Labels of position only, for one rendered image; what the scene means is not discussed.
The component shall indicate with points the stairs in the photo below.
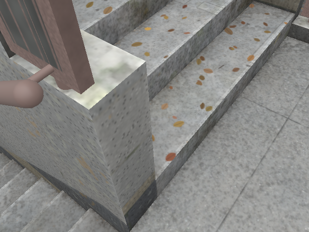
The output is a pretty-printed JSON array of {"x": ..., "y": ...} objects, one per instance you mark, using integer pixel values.
[
  {"x": 30, "y": 204},
  {"x": 200, "y": 55}
]

